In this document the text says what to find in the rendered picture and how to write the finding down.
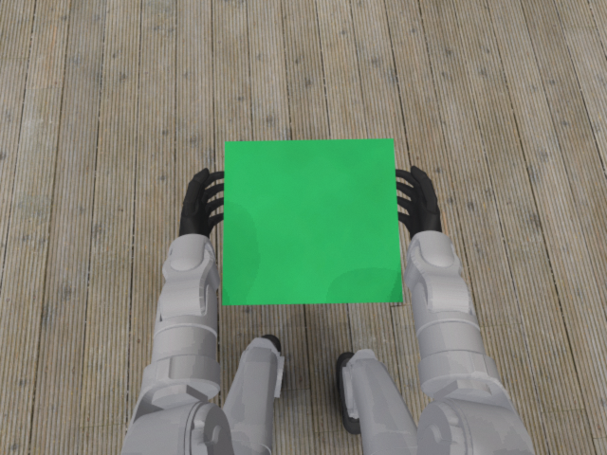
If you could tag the robot right upper arm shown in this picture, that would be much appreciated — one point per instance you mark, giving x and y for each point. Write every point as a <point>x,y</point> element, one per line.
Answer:
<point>449,426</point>

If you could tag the robot left hand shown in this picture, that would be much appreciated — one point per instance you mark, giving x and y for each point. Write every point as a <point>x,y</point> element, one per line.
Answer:
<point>196,211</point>

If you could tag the robot left upper arm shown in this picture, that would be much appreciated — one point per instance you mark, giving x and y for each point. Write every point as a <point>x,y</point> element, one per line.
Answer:
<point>198,428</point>

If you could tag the robot left forearm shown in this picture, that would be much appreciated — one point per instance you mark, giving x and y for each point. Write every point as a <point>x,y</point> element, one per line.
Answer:
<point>183,368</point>

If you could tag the robot right forearm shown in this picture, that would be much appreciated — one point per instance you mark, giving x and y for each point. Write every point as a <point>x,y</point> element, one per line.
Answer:
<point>453,362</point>

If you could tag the robot right hand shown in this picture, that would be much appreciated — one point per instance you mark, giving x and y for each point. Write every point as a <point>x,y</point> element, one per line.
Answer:
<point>423,209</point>

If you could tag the carton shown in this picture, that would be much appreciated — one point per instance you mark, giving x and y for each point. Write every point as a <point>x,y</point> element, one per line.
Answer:
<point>310,221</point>

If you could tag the right robot shin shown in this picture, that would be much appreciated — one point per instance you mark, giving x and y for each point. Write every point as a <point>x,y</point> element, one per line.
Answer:
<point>361,354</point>

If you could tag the robot right thigh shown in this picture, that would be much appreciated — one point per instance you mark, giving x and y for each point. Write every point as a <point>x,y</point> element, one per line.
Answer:
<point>386,424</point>

